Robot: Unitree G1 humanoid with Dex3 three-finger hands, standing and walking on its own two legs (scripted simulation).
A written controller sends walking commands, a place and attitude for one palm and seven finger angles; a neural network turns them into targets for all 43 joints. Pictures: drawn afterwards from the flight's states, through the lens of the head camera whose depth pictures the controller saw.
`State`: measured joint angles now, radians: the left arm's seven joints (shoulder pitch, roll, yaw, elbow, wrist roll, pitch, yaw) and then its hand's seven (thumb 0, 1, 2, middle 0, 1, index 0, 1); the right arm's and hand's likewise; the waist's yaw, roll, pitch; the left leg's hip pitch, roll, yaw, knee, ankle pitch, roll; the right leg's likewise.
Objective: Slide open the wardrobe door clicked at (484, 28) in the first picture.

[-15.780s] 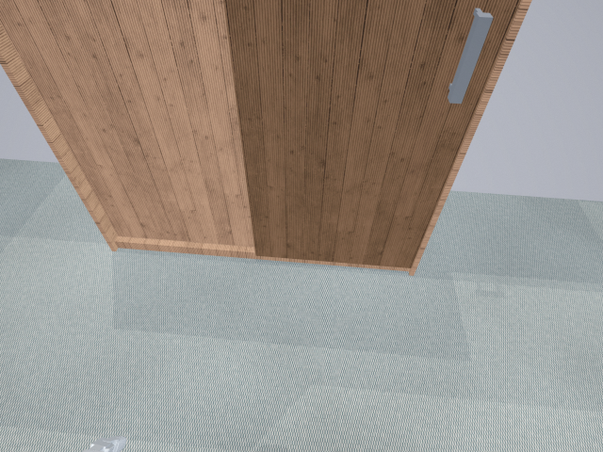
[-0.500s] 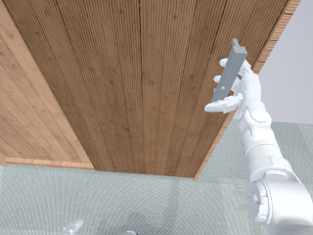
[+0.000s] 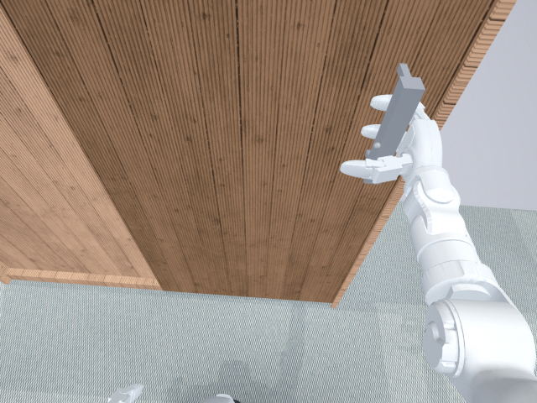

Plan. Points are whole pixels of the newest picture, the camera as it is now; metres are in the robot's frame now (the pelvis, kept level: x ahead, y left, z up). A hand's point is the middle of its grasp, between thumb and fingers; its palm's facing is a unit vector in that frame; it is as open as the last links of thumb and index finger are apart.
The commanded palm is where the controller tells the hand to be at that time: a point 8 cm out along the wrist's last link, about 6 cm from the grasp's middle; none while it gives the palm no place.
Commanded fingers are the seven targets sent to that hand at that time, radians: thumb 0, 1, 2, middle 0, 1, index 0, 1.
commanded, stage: grip the handle and tug to test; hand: right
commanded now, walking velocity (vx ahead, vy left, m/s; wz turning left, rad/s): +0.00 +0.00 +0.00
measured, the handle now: (386, 127) +0.52 -0.11 +0.14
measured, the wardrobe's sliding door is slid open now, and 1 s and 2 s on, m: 0.00 0.00 0.01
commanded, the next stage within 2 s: tug the door sideways, standing still in 1.18 s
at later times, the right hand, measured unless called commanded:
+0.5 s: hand (379, 148) +0.46 -0.09 +0.14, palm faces -0.10 +0.99 +0.01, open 6.1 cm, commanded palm +0.44 -0.15 +0.15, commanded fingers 0.00 -0.90 -0.90 0.45 1.40 0.45 1.40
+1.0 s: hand (378, 148) +0.46 -0.09 +0.14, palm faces -0.08 +1.00 -0.01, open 6.1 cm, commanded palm +0.42 -0.15 +0.15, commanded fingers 0.00 -0.90 -0.90 0.45 1.40 0.45 1.40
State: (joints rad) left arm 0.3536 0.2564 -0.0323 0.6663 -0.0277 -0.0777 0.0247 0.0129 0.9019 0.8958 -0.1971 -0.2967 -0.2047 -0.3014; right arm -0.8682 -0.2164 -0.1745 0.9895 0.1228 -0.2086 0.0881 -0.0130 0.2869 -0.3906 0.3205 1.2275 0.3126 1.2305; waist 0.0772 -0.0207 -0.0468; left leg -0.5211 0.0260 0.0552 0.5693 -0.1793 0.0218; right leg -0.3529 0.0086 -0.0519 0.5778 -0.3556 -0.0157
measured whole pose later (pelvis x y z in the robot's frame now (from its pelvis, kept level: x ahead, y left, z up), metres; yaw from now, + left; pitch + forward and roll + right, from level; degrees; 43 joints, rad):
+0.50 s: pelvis +0.01 +0.00 +0.00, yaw +0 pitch +7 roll +0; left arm 0.34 0.26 -0.03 0.65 -0.03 -0.06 0.03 0.01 0.90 0.90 -0.20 -0.30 -0.20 -0.30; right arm -0.81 -0.20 -0.19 0.92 0.13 -0.18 0.11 0.00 -0.60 -0.80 0.41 1.38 0.41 1.38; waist 0.07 -0.02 -0.05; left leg -0.50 0.02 0.05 0.56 -0.18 0.02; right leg -0.34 0.00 -0.05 0.57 -0.36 -0.02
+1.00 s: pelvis +0.00 +0.00 +0.00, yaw +0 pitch +7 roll -1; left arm 0.37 0.26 -0.03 0.66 -0.03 -0.08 0.02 0.01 0.90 0.90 -0.20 -0.30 -0.20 -0.30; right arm -0.83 -0.21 -0.18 0.95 0.13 -0.20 0.08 0.00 -0.62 -0.81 0.39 1.40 0.36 1.40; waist 0.08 -0.03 -0.05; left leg -0.52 0.03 0.05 0.57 -0.18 0.02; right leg -0.35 0.01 -0.06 0.57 -0.35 -0.02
